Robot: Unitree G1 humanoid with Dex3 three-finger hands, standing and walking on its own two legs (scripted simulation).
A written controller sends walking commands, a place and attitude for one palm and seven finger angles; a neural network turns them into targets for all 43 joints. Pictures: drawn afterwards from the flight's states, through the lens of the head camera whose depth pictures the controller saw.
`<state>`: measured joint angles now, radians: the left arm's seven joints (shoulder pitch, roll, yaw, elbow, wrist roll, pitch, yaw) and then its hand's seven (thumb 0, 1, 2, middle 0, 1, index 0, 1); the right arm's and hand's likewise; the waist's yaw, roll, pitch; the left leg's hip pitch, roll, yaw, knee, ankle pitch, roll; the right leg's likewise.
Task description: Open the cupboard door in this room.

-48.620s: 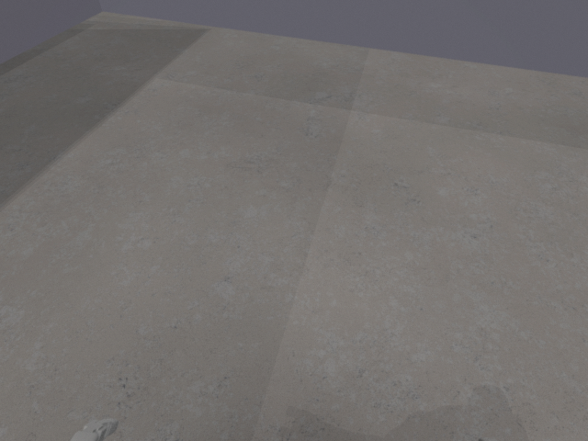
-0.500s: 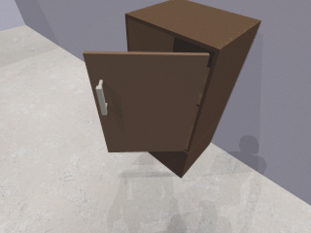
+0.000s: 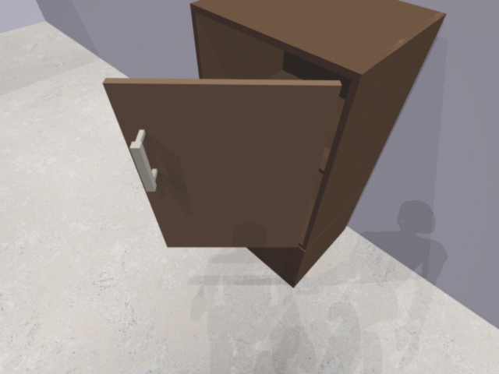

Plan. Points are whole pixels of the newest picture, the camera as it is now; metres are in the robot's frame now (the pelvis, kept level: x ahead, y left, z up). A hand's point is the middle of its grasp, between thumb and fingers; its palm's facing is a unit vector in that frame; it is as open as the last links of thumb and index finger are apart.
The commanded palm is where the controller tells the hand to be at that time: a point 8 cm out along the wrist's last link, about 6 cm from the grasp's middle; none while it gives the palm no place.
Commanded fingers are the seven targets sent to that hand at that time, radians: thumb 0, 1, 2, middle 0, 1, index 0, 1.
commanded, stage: come to a stop and stand still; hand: left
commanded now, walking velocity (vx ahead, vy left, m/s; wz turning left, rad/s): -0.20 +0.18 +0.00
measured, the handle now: (146, 161) +0.52 +0.24 +0.01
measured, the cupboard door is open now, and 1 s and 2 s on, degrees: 44 44 44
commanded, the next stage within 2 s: look again from close up in 1.76 s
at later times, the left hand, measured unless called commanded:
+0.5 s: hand out of the picture -0.05 +0.25 -0.17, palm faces +0.00 -0.99 -0.16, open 7.4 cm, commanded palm none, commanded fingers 0.00 0.90 0.90 -0.20 -0.30 -0.20 -0.30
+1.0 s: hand out of the picture -0.16 +0.21 -0.16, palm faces +0.01 -0.99 -0.17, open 7.4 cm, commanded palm none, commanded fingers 0.00 0.90 0.90 -0.20 -0.30 -0.20 -0.30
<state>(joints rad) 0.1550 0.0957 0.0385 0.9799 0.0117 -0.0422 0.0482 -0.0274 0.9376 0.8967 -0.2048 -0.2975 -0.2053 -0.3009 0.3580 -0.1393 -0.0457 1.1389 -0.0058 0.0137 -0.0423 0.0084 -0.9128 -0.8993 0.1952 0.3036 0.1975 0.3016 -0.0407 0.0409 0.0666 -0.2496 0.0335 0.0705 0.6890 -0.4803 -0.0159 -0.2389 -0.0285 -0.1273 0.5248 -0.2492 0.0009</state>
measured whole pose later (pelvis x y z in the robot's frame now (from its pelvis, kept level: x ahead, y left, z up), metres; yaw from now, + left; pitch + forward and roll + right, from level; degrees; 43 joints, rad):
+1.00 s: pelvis -0.12 +0.05 +0.02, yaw -4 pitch -1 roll +0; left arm 0.43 0.10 0.03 1.10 0.02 -0.01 0.03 0.01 0.90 0.90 -0.20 -0.30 -0.20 -0.30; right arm 0.40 -0.15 -0.08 1.11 -0.03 0.04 0.01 0.01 -0.91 -0.90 0.20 0.30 0.20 0.30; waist -0.02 0.02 -0.04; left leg -0.52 0.04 0.04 1.09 -0.17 -0.03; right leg -0.08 0.01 -0.11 0.30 -0.20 -0.04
